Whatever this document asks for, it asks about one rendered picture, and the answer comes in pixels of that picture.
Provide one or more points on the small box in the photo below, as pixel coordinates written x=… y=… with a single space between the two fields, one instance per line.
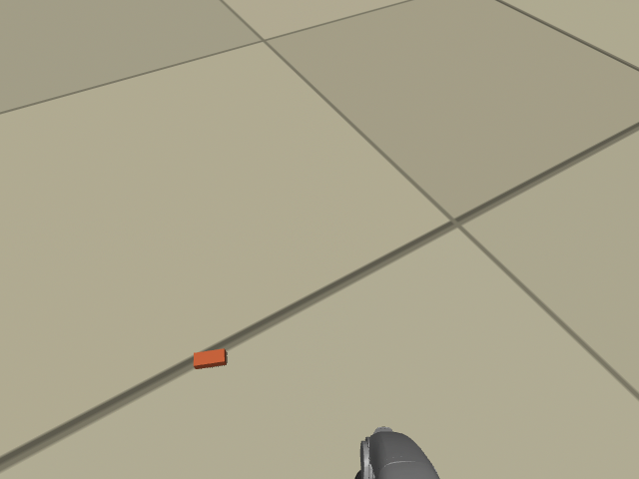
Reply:
x=210 y=358

